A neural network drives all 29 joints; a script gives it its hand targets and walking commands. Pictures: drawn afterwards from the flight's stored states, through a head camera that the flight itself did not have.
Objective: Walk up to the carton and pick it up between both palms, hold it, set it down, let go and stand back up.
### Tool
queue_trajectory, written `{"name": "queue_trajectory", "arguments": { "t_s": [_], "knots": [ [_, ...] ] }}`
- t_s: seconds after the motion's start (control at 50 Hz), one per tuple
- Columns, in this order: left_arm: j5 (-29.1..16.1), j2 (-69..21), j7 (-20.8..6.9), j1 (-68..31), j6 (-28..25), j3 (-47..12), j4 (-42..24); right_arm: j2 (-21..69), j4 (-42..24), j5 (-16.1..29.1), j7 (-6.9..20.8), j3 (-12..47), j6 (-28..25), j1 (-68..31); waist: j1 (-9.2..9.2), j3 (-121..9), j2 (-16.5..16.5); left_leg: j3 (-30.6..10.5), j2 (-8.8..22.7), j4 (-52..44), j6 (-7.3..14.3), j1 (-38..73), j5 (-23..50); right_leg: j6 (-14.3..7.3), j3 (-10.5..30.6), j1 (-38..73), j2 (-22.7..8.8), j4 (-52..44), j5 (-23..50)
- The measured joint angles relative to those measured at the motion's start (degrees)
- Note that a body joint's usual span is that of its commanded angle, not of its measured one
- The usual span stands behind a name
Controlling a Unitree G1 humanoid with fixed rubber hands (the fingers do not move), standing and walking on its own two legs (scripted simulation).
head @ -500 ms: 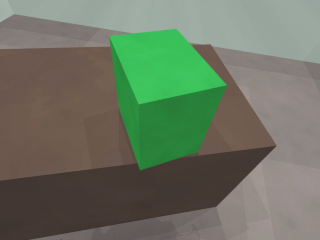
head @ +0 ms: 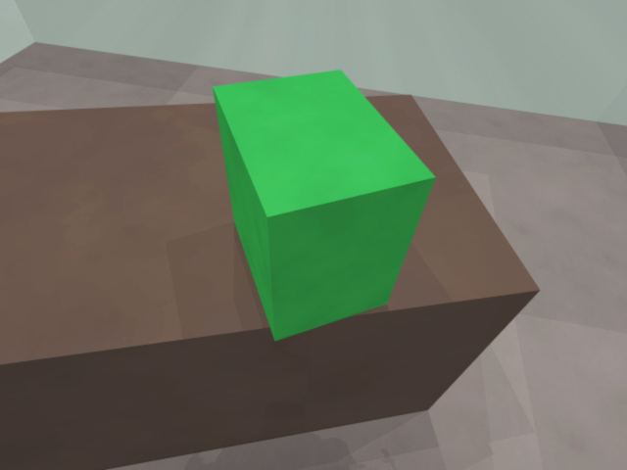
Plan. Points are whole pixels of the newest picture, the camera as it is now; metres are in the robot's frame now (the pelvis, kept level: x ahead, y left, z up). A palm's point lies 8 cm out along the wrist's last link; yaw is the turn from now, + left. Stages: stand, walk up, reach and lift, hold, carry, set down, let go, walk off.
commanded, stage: stand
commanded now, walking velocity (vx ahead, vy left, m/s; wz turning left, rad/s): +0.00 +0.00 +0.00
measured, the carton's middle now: (307, 205) +0.48 +0.02 +0.06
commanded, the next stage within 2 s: walk up in 0.72 s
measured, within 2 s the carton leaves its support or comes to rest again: neither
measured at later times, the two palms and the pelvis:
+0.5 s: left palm out of the picture +0.07 +0.27 -0.13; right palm out of the picture +0.08 -0.29 -0.12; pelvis +0.00 -0.01 +0.00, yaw +1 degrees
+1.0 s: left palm out of the picture +0.07 +0.26 -0.12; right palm out of the picture +0.06 -0.31 -0.12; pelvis +0.00 -0.03 +0.00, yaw +2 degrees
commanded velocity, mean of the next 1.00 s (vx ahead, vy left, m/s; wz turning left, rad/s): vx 0.00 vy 0.00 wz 0.00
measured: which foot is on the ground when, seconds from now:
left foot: down 0.00-1.00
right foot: down 0.00-1.00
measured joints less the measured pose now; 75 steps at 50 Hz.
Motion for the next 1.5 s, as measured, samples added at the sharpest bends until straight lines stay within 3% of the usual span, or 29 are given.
{"name": "queue_trajectory", "arguments": {
  "t_s": [0.92, 0.98, 1.08, 1.14, 1.24, 1.3, 1.34, 1.38, 1.44, 1.5],
  "knots": [
    [0.2, -0.6, -0.2, -0.1, -0.4, 0.1, 0.6, -1.0, 1.3, 0.1, 0.2, -0.2, 0.1, 0.6, 0.18, -1.2, 0.7, -1.1, 1.3, -4.6, -1.9, 2.3, 2.8, -1.7, -1.1, 1.7, 1.3, -2.7, 1.5],
    [1.3, 0.0, -1.3, 0.1, 0.7, 1.5, -1.1, -0.8, -0.4, -0.2, -0.2, -0.6, -0.5, 2.3, -0.4, -1.4, 0.3, -2.2, 1.1, -2.0, -1.8, 0.4, 1.8, -2.0, -2.3, 0.3, 1.1, -0.4, 0.2],
    [2.4, 2.1, -2.6, 2.5, 1.8, 3.6, -4.8, -0.3, -3.0, -1.6, -0.7, -1.7, -0.8, 6.9, 0.2, -2.0, -1.8, -2.8, 0.8, 3.2, -1.9, -2.8, -1.4, -3.6, -2.2, -4.2, 1.2, 8.7, -7.5],
    [2.6, 2.4, -2.6, 4.0, 1.2, 4.3, -5.6, -0.9, -3.8, -1.5, -1.2, -1.7, -0.5, 9.2, 0.38, -1.2, -1.4, -4.0, 1.5, 7.1, -2.7, -4.1, -3.6, -4.0, -3.1, -3.9, 2.1, 9.1, -4.7],
    [2.5, 1.4, -2.5, 6.0, 0.9, 3.9, -8.4, -2.2, -5.5, -0.8, -2.3, -1.7, 0.4, 11.5, 0.48, 0.5, 0.5, -2.2, 2.0, 22.8, -0.5, -10.9, -16.1, -5.0, -7.2, -2.1, 3.1, 8.7, -7.5],
    [2.1, 1.2, -1.9, 6.8, 1.0, 3.5, -9.7, -2.7, -7.1, -0.1, -2.1, -1.7, -0.2, 11.5, 1.0, 2.6, 0.8, 0.2, 1.9, 21.3, 0.0, -11.8, -14.3, -4.8, -9.0, -1.2, 2.9, 9.3, -8.5],
    [1.6, 1.5, -1.7, 7.5, 1.5, 3.2, -10.1, -2.7, -8.3, -0.2, -1.9, -1.8, -0.7, 11.2, 1.11, 3.5, 0.2, 1.3, 1.4, 15.5, 0.6, -10.3, -7.5, -4.4, -9.8, -1.3, 2.3, 11.7, -10.3],
    [0.8, 2.4, -1.4, 7.8, 2.2, 3.0, -9.7, -1.7, -9.3, -0.9, -1.8, -2.0, -1.0, 9.8, 1.82, 4.9, -2.9, 2.9, -0.5, 13.2, 1.3, -8.0, -2.3, -3.8, -8.6, -2.4, -0.2, 16.9, -12.4],
    [0.0, 2.4, -1.1, 7.2, 3.7, 2.2, -8.8, -1.2, -11.3, -0.6, -1.8, -1.3, -1.9, 8.7, 1.52, 4.2, -3.8, 2.7, -1.1, 13.1, 1.8, -7.5, -4.5, -3.0, -3.1, -6.7, 0.9, 27.2, -20.0],
    [-0.6, 2.2, -1.0, 6.3, 3.6, 1.9, -8.4, -0.7, -12.2, 0.0, -2.1, -0.6, -2.1, 6.8, 1.76, 3.6, -4.1, 2.8, -1.1, 12.2, 1.5, -6.5, -4.6, -3.3, 0.8, -8.8, 0.9, 30.6, -20.6]
  ]
}}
